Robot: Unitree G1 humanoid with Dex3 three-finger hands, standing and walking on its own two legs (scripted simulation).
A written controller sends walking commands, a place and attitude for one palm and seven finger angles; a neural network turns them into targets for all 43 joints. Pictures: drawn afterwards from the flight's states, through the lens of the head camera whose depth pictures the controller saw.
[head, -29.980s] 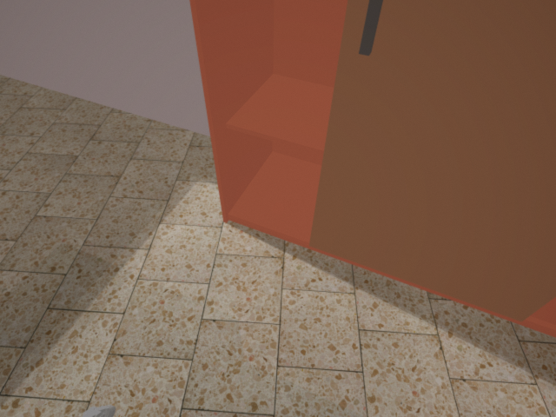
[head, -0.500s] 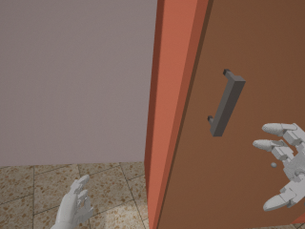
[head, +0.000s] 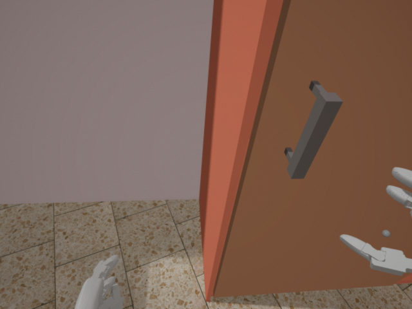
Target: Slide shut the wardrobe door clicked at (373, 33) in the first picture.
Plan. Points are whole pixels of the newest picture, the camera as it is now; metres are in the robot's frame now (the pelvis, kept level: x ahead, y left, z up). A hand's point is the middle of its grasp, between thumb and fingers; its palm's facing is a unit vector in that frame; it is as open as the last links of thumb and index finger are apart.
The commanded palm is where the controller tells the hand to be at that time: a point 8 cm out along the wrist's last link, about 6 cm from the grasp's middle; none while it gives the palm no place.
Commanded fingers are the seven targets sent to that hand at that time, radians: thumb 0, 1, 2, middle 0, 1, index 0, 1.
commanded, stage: draw the hand back to the body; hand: right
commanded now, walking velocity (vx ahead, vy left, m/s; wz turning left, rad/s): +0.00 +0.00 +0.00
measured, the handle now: (305, 132) +0.34 -0.16 +0.23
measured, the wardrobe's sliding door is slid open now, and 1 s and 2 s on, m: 0.01 0.01 0.01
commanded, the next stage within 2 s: step back with the hand held close in 0.72 s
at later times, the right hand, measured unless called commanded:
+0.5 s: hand (393, 227) +0.20 -0.27 +0.16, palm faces +0.47 +0.81 -0.35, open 7.7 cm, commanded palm +0.15 -0.31 +0.18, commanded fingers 0.00 -0.90 -0.90 0.20 0.30 0.20 0.30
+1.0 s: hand (404, 221) +0.20 -0.28 +0.18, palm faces +0.47 +0.78 -0.40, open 7.4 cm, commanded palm +0.14 -0.31 +0.18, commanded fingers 0.00 -0.90 -0.90 0.20 0.30 0.20 0.30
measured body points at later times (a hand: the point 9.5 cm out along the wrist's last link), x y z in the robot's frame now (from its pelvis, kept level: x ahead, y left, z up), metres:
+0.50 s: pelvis +0.01 -0.01 +0.00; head -0.02 +0.00 +0.45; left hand +0.20 +0.21 -0.07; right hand +0.17 -0.31 +0.18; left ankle -0.01 +0.14 -0.73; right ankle +0.01 -0.13 -0.73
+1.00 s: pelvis -0.01 -0.01 +0.01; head -0.01 +0.00 +0.45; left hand +0.18 +0.22 -0.08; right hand +0.17 -0.32 +0.20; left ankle -0.01 +0.14 -0.73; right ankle +0.01 -0.13 -0.73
